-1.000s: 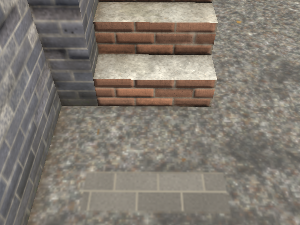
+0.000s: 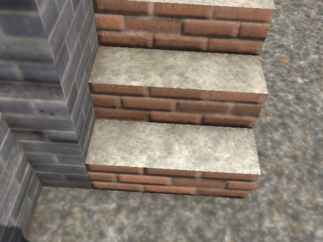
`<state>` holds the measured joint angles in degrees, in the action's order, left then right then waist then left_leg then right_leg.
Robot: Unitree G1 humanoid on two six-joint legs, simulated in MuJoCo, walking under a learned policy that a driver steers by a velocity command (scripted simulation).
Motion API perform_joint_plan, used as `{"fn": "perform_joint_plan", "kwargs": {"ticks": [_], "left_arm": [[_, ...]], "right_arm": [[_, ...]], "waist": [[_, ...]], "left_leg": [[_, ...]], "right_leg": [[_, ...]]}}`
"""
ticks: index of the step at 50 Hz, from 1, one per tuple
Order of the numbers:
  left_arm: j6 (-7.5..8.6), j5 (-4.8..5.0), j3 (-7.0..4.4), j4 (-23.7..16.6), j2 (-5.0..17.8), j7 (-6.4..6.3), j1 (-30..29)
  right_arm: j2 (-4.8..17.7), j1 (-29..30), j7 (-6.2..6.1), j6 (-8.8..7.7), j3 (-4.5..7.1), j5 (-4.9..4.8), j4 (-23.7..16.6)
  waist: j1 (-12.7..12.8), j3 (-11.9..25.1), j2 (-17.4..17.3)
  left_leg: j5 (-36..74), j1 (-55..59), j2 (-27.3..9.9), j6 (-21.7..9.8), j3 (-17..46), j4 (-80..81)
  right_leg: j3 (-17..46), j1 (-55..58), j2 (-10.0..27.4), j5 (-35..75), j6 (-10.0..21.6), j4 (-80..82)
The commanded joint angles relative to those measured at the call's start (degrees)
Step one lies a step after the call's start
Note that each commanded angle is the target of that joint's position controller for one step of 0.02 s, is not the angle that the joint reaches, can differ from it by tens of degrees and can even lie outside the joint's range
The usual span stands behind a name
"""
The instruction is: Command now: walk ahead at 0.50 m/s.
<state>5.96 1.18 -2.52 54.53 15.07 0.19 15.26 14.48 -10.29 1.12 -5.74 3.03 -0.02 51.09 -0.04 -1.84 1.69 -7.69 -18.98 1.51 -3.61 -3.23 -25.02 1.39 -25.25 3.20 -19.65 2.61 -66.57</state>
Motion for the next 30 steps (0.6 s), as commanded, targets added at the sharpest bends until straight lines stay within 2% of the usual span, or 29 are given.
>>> {"fn": "perform_joint_plan", "kwargs": {"ticks": [1,2,3,4,6,10,13,14,15,17,18,19,20,21,22,23,24,25,26,28,30], "left_arm": [[-0.35,-0.53,-0.85,-3.2,3.0,-0.04,1.3],[-0.73,-0.94,-0.76,-3.5,2.6,-0.22,1.0],[-0.98,-1.11,-0.84,-4.2,2.9,-0.38,-0.2],[-0.99,-1.21,-0.96,-5.0,3.6,-0.47,-3.1],[-0.55,-1.53,-0.98,-6.5,3.5,-0.25,-7.3],[0.39,-0.95,-0.37,-8.6,2.7,0.37,-16.7],[0.44,-0.46,-0.11,-10.2,2.8,0.96,-21.5],[0.49,-0.28,-0.23,-11.0,3.4,1.28,-22.3],[0.54,-0.39,-0.23,-11.7,3.7,1.74,-23.3],[0.92,-0.64,-0.43,-12.2,4.8,2.44,-22.4],[1.16,-0.79,-0.69,-11.9,5.5,2.43,-19.9],[1.39,-1.00,-1.57,-10.1,6.9,2.16,-13.3],[1.81,-1.33,-3.33,-6.9,10.8,1.73,-3.4],[1.69,-2.31,-4.82,-5.1,16.6,1.38,5.8],[1.09,-2.00,-4.56,-4.0,15.8,1.58,8.0],[1.18,-1.56,-3.39,-5.4,11.5,1.19,4.0],[1.11,-1.13,-2.79,-6.6,9.7,0.92,-1.3],[0.94,-1.15,-2.14,-7.2,7.8,0.84,-5.4],[0.93,-1.34,-1.57,-7.2,6.2,0.91,-7.6],[1.20,-1.98,-1.37,-6.2,6.1,1.11,-8.9],[0.60,-2.54,-1.53,-6.3,7.1,1.10,-11.6]], "right_arm": [[5.3,-1.0,0.01,-0.80,0.55,0.45,-1.6],[7.2,-1.5,0.22,-0.72,0.85,0.86,-0.9],[7.9,-1.9,0.14,-0.70,0.99,0.65,-0.5],[7.6,-3.0,-0.11,-0.48,0.82,0.44,0.0],[7.6,-5.6,-0.78,0.11,0.54,0.20,1.3],[9.5,-8.7,-1.79,0.55,0.51,-0.08,2.6],[9.4,-11.9,-1.90,0.46,0.60,-0.28,4.5],[9.9,-12.2,-1.90,0.51,0.81,-0.47,4.7],[10.0,-12.0,-2.06,0.69,0.98,-0.65,4.9],[10.7,-10.6,-2.36,1.03,1.48,-0.67,4.4],[10.9,-9.1,-2.48,1.19,1.52,-0.49,3.5],[11.1,-7.5,-2.61,1.43,1.47,-0.32,2.9],[10.1,-8.3,-2.89,1.45,0.92,0.65,2.4],[5.3,-12.9,-2.37,0.49,-0.99,1.78,0.8],[1.6,-16.9,-1.53,-0.81,-2.39,1.77,2.3],[7.9,-12.4,-1.05,-1.86,-0.87,0.10,2.6],[9.5,-7.7,-1.02,-2.27,-0.49,-0.55,1.6],[9.5,-5.7,-1.52,-1.96,-0.28,0.25,1.4],[8.6,-5.2,-1.99,-1.20,-0.11,0.96,1.2],[5.3,-7.7,-2.45,0.43,-0.56,1.19,1.3],[3.1,-7.1,-3.83,1.26,-1.54,1.36,0.6]], "waist": [[1.0,4.0,-6.3],[1.4,3.1,-6.3],[1.7,2.2,-6.1],[0.9,1.4,-5.0],[-0.3,1.1,-4.9],[-3.2,0.5,-4.7],[-4.7,-1.2,-5.2],[-4.4,-1.8,-6.5],[-4.2,-2.4,-6.3],[-2.6,-1.3,-6.9],[-0.8,0.8,-7.3],[2.9,4.9,-7.2],[6.4,11.2,-5.9],[6.4,20.6,6.0],[4.8,26.7,16.3],[5.5,20.7,9.3],[4.4,14.0,5.3],[2.5,10.4,0.8],[0.3,8.2,-0.2],[-2.6,8.0,0.8],[-4.0,6.5,1.4]], "left_leg": [[2.4,7.9,-14.6,-9.4,16.3,16.9],[4.1,6.2,-14.2,-9.8,14.2,17.8],[5.3,5.7,-13.9,-10.0,12.7,18.4],[8.7,6.7,-13.9,-9.9,11.7,18.5],[12.5,8.7,-13.0,-9.0,9.4,18.3],[10.2,11.1,-11.8,-7.1,6.5,19.0],[10.9,17.0,-13.8,-6.3,6.9,17.1],[10.3,19.2,-14.4,-6.0,7.3,16.3],[11.0,21.1,-15.5,-5.6,8.0,15.2],[17.1,23.8,-16.8,-4.7,8.3,11.4],[25.7,23.8,-16.5,-4.2,7.8,7.9],[34.8,22.9,-14.4,-3.2,6.1,0.4],[35.1,15.9,-11.5,-1.6,3.8,-11.1],[14.1,-6.4,-5.7,1.9,0.2,-32.3],[-25.1,-21.3,1.1,2.9,4.7,-46.6],[-22.3,-26.5,-2.9,1.7,8.8,-52.5],[-16.3,-27.2,-5.9,1.0,6.9,-51.9],[-11.8,-23.6,-8.0,1.7,6.1,-49.4],[-10.1,-19.2,-9.4,2.3,6.5,-46.4],[-9.0,-12.3,-9.5,3.6,6.0,-43.5],[-7.6,-7.1,-8.1,5.2,3.5,-35.0]], "right_leg": [[2.2,-8.4,5.5,5.4,-0.2,1.3],[2.1,-8.7,6.1,6.8,-0.7,1.8],[1.9,-10.6,6.2,9.3,-1.2,3.6],[1.8,-13.1,6.2,13.1,-1.6,6.9],[1.3,-14.8,5.7,19.8,-2.0,14.2],[-1.4,-10.7,2.8,27.7,-2.4,29.3],[-1.2,-11.9,1.2,26.4,-2.3,35.2],[-0.7,-12.4,1.1,24.3,-1.8,36.3],[-0.5,-13.2,0.9,22.2,-1.3,37.3],[-0.6,-11.0,0.1,16.8,0.3,38.9],[-1.9,-6.2,-1.4,15.1,1.3,39.6],[-3.3,2.9,-3.1,16.6,2.7,41.6],[-1.6,18.0,-2.1,21.8,5.3,40.3],[16.9,43.5,11.7,26.4,12.4,38.1],[36.1,52.4,18.4,19.8,17.9,45.1],[31.6,46.5,16.2,14.3,15.1,46.8],[23.1,37.5,14.3,17.4,13.0,48.4],[17.9,28.5,12.5,24.6,12.1,50.2],[14.2,21.0,11.1,30.2,11.7,52.1],[8.7,13.8,9.3,39.3,12.2,53.6],[1.4,7.2,6.0,46.0,11.9,53.6]]}}
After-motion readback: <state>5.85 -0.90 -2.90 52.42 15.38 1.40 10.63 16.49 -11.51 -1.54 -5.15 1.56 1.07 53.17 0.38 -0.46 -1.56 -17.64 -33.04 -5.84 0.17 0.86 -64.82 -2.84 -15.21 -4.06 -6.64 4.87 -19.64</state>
